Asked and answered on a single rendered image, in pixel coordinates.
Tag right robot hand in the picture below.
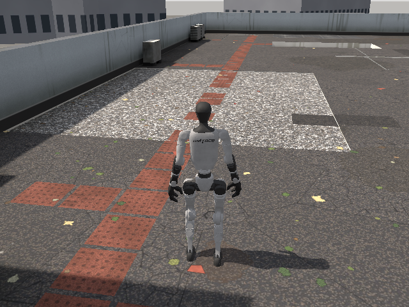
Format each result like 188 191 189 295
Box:
227 182 242 198

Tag robot left forearm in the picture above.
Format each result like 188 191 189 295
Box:
169 156 181 187

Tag robot left thigh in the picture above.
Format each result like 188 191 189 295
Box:
183 178 196 221

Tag robot right forearm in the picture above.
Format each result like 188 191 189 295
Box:
227 154 240 184

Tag robot left upper arm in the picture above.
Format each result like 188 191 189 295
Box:
175 130 190 166

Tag left robot hand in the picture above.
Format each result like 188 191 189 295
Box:
168 185 183 202

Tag robot right upper arm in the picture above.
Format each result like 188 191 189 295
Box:
217 129 234 164

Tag humanoid robot torso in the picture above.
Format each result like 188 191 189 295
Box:
189 126 219 192

